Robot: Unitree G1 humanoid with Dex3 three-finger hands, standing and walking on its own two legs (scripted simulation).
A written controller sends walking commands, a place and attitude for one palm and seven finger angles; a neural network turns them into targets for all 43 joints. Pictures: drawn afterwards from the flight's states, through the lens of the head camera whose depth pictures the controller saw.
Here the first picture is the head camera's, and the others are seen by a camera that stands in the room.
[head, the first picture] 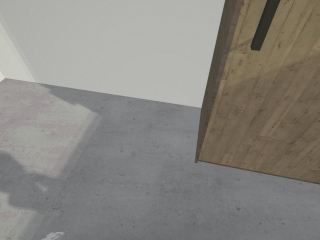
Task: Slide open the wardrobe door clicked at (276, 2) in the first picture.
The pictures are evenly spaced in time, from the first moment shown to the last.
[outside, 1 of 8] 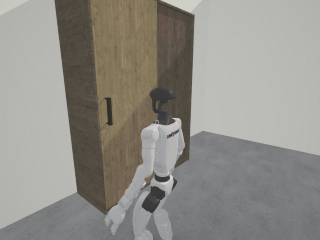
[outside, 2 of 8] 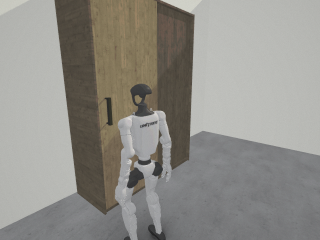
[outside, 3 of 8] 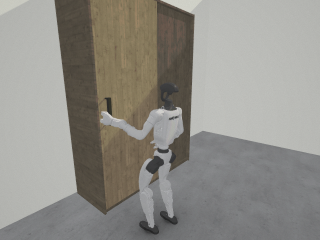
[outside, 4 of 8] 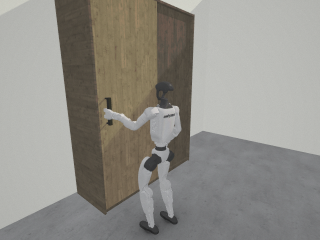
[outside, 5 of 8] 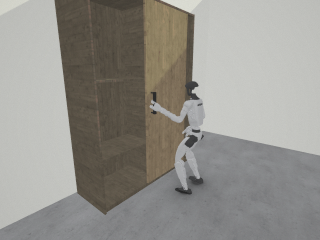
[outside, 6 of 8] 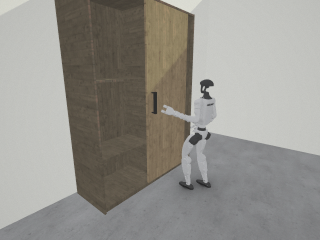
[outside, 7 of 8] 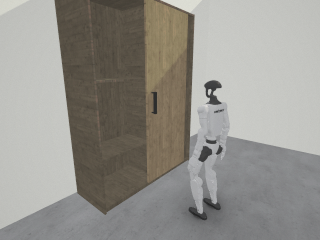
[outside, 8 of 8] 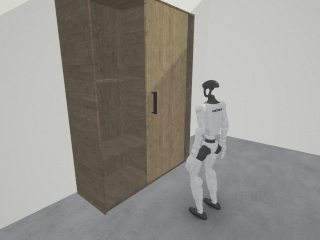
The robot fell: no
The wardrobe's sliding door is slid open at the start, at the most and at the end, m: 0.00 0.61 0.61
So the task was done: yes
